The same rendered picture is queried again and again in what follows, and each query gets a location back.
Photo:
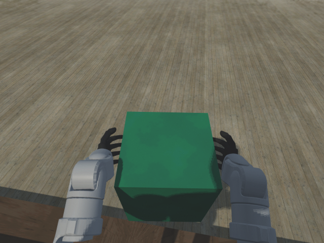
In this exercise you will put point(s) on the carton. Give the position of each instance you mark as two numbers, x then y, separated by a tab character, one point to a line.
167	168

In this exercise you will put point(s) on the right robot hand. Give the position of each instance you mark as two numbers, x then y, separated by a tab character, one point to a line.
229	147

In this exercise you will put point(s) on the robot left forearm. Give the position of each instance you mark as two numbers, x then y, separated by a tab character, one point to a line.
82	214

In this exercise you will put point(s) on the left robot hand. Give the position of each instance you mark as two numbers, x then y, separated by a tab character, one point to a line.
106	140

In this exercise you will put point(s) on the robot right forearm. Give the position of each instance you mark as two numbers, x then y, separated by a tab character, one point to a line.
249	198

